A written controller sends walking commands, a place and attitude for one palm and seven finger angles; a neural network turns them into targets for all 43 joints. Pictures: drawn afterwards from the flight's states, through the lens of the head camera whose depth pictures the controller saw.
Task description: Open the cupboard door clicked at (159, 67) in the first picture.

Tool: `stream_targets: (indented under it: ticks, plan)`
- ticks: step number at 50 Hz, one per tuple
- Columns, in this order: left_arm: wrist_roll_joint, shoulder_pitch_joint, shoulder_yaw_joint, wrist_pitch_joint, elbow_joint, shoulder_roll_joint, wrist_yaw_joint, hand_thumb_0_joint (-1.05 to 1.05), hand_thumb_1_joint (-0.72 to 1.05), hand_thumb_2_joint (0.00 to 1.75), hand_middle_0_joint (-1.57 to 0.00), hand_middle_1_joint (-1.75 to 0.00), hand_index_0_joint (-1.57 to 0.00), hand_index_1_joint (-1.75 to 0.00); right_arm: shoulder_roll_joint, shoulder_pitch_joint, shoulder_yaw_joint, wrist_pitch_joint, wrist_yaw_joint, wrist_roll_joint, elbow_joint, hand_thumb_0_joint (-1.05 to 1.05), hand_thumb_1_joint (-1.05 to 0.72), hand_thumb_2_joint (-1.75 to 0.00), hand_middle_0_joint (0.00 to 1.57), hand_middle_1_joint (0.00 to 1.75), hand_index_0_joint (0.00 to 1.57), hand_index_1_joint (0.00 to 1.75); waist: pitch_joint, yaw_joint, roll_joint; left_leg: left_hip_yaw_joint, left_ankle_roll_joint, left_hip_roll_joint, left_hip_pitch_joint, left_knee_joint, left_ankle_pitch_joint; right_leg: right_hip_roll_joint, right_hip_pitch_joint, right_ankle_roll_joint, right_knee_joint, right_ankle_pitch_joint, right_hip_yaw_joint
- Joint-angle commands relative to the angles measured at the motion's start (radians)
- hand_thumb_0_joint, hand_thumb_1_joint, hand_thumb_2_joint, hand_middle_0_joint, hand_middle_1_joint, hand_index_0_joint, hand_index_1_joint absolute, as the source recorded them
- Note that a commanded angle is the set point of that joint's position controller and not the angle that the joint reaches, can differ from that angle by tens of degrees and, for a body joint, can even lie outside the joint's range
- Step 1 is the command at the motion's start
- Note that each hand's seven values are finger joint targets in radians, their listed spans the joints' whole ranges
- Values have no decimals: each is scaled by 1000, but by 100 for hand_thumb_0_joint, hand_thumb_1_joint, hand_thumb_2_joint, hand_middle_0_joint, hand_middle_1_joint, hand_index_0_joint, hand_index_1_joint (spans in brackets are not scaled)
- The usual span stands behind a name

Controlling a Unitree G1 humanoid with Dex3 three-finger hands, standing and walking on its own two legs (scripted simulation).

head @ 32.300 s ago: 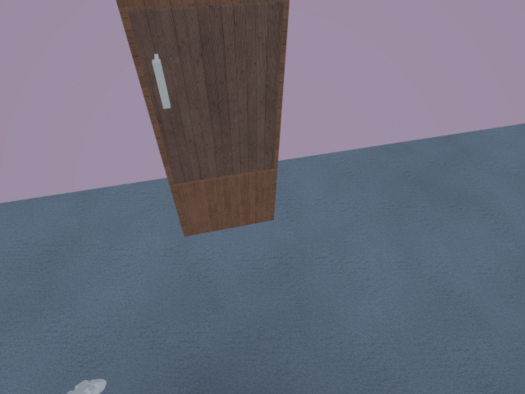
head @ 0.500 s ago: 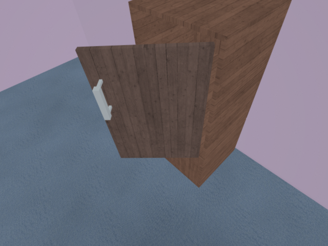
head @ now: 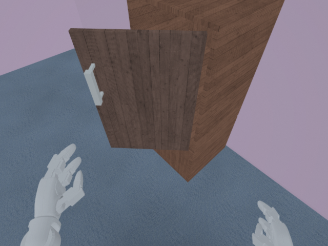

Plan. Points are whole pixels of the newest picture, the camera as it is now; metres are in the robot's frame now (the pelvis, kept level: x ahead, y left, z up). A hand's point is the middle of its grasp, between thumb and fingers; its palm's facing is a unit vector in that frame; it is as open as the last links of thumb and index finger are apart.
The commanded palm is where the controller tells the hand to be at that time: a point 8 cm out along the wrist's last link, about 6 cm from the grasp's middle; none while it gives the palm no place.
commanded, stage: raise the hand with hooked fingers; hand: left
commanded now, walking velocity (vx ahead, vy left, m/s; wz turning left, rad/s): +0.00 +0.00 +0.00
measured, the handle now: (95, 84) +0.60 +0.26 +0.05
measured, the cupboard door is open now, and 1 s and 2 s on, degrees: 45 45 45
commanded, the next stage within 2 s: move the hooked fingers beside the handle in 1.84 s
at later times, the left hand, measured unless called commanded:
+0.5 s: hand (66, 202) +0.22 +0.24 +0.01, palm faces -0.07 -1.00 -0.03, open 10.6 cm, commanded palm +0.18 +0.30 +0.01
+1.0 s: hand (37, 182) +0.25 +0.30 +0.05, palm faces +0.04 -1.00 -0.05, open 13.4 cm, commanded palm +0.22 +0.35 +0.05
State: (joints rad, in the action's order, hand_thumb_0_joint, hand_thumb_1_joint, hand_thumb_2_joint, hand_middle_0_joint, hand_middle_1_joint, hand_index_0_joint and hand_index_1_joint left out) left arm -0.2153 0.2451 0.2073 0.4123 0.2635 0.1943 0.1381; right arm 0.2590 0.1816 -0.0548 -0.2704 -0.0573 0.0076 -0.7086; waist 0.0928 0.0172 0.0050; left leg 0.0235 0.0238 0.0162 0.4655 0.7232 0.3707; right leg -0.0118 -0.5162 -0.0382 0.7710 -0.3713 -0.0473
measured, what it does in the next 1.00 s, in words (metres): stands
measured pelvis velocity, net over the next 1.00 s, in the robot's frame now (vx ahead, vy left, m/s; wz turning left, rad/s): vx -0.01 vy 0.05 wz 0.02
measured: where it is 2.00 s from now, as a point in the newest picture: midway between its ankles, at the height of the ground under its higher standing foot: outside the picture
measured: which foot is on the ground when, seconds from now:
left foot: down 0.00-1.00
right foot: down 0.00-1.00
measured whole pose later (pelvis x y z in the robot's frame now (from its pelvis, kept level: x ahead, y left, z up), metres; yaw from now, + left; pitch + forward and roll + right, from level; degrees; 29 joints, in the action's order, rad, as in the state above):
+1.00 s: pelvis -0.01 +0.05 -0.02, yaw +1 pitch +9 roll -3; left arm -0.33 0.10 0.35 0.25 0.19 0.36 0.40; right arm 0.26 0.24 0.05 -0.26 -0.09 0.03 -0.53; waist 0.08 -0.01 -0.01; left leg -0.01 -0.03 0.01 0.65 0.96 0.47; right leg -0.02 -0.63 0.01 0.88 -0.41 -0.07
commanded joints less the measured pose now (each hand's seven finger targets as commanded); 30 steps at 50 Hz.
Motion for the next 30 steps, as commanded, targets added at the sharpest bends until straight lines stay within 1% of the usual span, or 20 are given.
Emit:
stream_targets:
  ticks: [1,2,4,6,7,8,9,10,11,12,13,14,16,19,20,22,24,25,26,30]
  plan:
    - [-84,206,72,232,41,102,290,0,57,76,-22,-51,-22,-51,128,-42,-39,-68,43,10,229,0,-90,-90,20,30,20,30,100,-71,102,20,-13,-68,260,164,-111,-47,13,29,42,244,121]
    - [-99,154,107,236,16,152,332,0,55,75,-22,-53,-22,-53,135,-47,-39,-70,40,17,257,0,-90,-90,20,30,20,30,154,-70,61,33,-19,-72,289,199,-85,-53,11,30,49,190,153]
    - [-130,60,133,200,-93,192,364,0,50,73,-23,-55,-23,-55,137,-67,-36,-67,26,27,325,0,-90,-90,20,30,20,30,223,-67,57,40,-35,-77,332,237,-26,-57,-1,39,30,33,191]
    - [-158,-116,135,169,-214,219,353,0,46,71,-23,-58,-23,-58,135,-63,-30,-62,12,30,359,0,-90,-90,20,30,20,30,213,-31,32,30,-47,-67,353,275,51,-49,-81,41,-1,-203,216]
    - [-162,-180,132,169,-256,215,331,0,43,70,-23,-60,-23,-60,125,-43,-24,-62,4,30,355,0,-90,-90,20,30,20,30,199,-13,20,20,-52,-55,344,281,77,-40,-111,38,-9,-280,210]
    - [-161,-246,131,180,-320,223,305,0,41,69,-24,-62,-24,-62,118,-32,-19,-63,-5,29,344,0,-90,-90,20,30,20,30,200,-2,-23,11,-55,-42,327,286,93,-31,-135,33,-7,-325,204]
    - [-152,-293,124,193,-384,233,279,0,39,68,-24,-63,-24,-63,115,-20,-14,-66,-13,28,333,0,-90,-90,20,30,20,30,208,8,-64,2,-58,-32,303,285,89,-22,-146,26,6,-317,191]
    - [-144,-353,115,202,-461,258,260,0,36,67,-24,-64,-24,-64,123,-9,-6,-65,-21,22,327,0,-90,-90,20,30,20,30,215,23,-62,-13,-62,-21,292,287,87,-7,-165,21,36,-295,173]
    - [-120,-311,109,197,-476,263,245,0,34,66,-24,-66,-24,-66,124,5,-3,-65,-27,21,321,0,-90,-90,20,30,20,30,242,16,-89,-20,-63,-16,277,272,79,-5,-153,14,48,-265,158]
    - [-102,-269,71,185,-459,233,238,0,32,65,-24,-68,-24,-68,120,9,6,-68,-31,23,311,0,-90,-90,20,30,20,30,219,24,-106,-28,-64,-13,263,258,70,4,-167,10,61,-225,131]
    - [-88,-259,54,171,-452,232,234,0,29,64,-24,-69,-24,-69,125,16,10,-70,-35,23,297,0,-90,-90,20,30,20,30,209,31,-121,-38,-65,-10,251,247,60,10,-175,10,75,-181,106]
    - [-75,-251,50,147,-432,240,233,0,27,63,-25,-70,-25,-70,127,17,15,-71,-37,24,288,0,-90,-90,20,30,20,30,194,34,-142,-45,-63,-11,255,238,62,13,-181,10,79,-165,91]
    - [-73,-241,56,73,-351,253,248,0,22,61,-25,-74,-25,-74,133,18,25,-64,-41,29,279,0,-90,-90,20,30,20,30,163,36,-113,-62,-60,-11,268,216,66,21,-178,13,75,-150,65]
    - [-90,-134,104,-58,-234,256,263,0,15,58,-25,-78,-25,-78,130,10,28,-52,-43,38,294,0,-90,-90,20,30,20,30,167,-4,-53,-62,-51,-20,279,161,70,16,-122,24,30,-174,51]
    - [-108,-99,131,-102,-184,263,269,0,13,57,-25,-80,-25,-80,129,-3,32,-46,-43,39,303,0,-90,-90,20,30,20,30,154,-31,-45,-66,-47,-22,277,143,54,21,-102,16,30,-162,37]
    - [-127,-94,165,-140,-226,276,257,0,8,55,-26,-82,-26,-82,126,-8,34,-41,-38,39,322,0,-90,-90,20,30,20,30,187,-49,-22,-65,-44,-27,261,114,38,14,-73,23,22,-150,21]
    - [-137,-91,197,-132,-278,283,226,0,4,53,-26,-86,-26,-86,121,-4,30,-43,-34,33,329,0,-90,-90,20,30,20,30,217,-56,8,-67,-45,-22,234,99,1,18,-57,24,31,-111,2]
    - [-145,-86,214,-116,-297,291,215,0,1,52,-26,-87,-26,-87,117,-5,34,-48,-30,25,334,0,-90,-90,20,30,20,30,223,-71,-8,-70,-42,-23,225,94,-31,25,-41,16,49,-74,-7]
    - [-140,-93,221,-92,-324,295,202,0,-1,51,-27,-88,-27,-88,117,11,32,-51,-25,23,330,0,-90,-90,20,30,20,30,238,-65,-13,-67,-41,-22,206,90,-48,26,-47,17,55,-49,-12]
    - [-115,-144,162,-5,-356,259,179,0,-10,47,-27,-94,-27,-94,132,39,30,-64,-13,11,305,0,-90,-90,20,30,20,30,189,-24,-56,-72,-39,-14,176,95,-52,33,-117,11,77,-22,-25]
